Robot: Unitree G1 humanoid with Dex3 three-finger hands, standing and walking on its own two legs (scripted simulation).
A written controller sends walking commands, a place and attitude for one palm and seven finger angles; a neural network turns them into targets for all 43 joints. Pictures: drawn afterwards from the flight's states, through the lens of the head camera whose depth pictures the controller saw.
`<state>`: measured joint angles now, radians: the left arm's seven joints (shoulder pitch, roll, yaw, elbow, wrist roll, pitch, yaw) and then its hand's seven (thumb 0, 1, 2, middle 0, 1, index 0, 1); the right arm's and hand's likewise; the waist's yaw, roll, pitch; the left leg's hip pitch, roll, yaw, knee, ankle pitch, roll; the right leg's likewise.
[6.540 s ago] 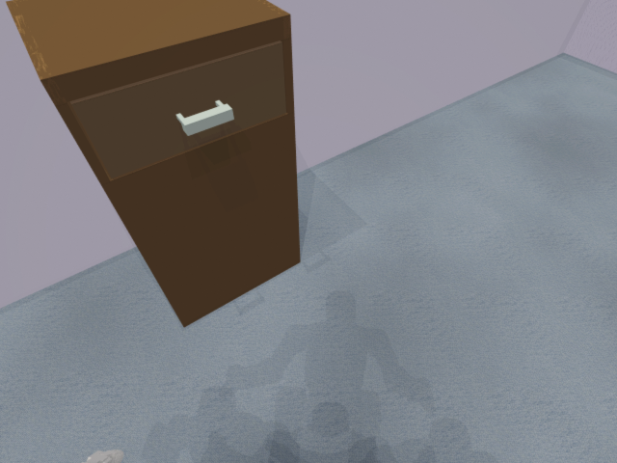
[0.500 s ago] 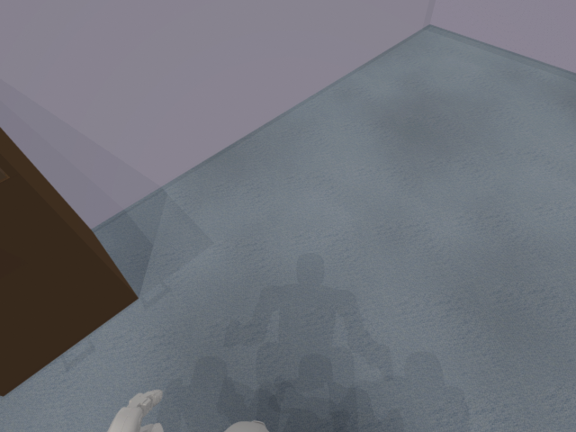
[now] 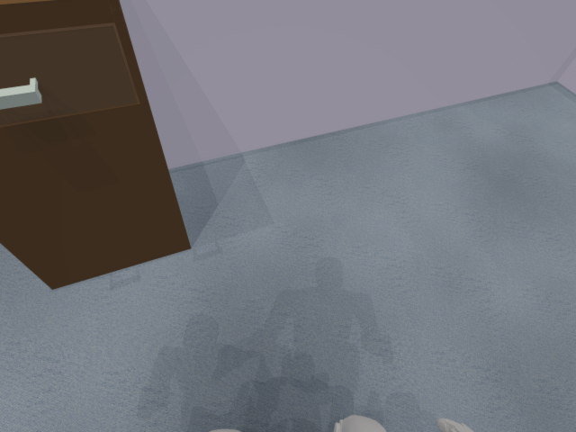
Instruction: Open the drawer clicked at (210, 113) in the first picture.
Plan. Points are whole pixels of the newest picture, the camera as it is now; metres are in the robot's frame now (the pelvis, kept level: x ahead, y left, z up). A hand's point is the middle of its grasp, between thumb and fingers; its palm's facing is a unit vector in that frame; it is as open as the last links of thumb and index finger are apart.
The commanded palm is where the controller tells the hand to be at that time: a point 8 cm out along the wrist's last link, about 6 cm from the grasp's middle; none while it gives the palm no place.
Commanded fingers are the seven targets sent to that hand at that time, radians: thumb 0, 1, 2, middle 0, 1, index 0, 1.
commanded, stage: turn to face it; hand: left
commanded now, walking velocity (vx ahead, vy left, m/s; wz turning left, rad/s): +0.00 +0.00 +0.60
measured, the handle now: (7, 92) +0.66 +0.61 +0.02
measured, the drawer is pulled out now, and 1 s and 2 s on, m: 0.00 0.00 0.00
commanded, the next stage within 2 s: take the last steps up to it in 0.60 s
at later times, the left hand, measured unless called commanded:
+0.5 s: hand out of the picture +0.05 +0.17 -0.13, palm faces +0.27 -0.92 -0.29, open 7.3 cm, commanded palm none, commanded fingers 0.00 0.90 0.90 -0.20 -0.30 -0.20 -0.30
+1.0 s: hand out of the picture -0.10 +0.20 -0.16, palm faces +0.45 -0.87 -0.20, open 7.3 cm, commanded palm none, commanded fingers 0.00 0.90 0.90 -0.20 -0.30 -0.20 -0.30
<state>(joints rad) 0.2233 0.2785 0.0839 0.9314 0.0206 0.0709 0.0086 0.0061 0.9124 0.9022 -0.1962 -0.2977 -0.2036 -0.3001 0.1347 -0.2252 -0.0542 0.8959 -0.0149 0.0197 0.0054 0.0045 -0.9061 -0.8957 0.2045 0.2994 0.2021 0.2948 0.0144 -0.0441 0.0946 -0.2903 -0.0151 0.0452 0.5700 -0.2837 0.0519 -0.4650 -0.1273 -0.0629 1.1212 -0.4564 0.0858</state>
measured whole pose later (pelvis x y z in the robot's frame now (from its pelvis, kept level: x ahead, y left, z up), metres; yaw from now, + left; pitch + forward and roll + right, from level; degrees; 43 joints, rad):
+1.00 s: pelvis -0.02 +0.02 +0.01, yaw +24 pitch -1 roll -1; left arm 0.30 0.23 0.05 1.04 0.03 0.03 -0.02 0.01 0.91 0.90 -0.19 -0.30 -0.20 -0.30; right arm 0.26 -0.17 -0.03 1.01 -0.01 -0.03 -0.02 0.00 -0.92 -0.90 0.21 0.30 0.20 0.30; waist 0.02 -0.02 0.01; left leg -0.12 -0.04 0.02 0.38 -0.24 0.06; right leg -0.46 -0.10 -0.07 1.02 -0.36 0.05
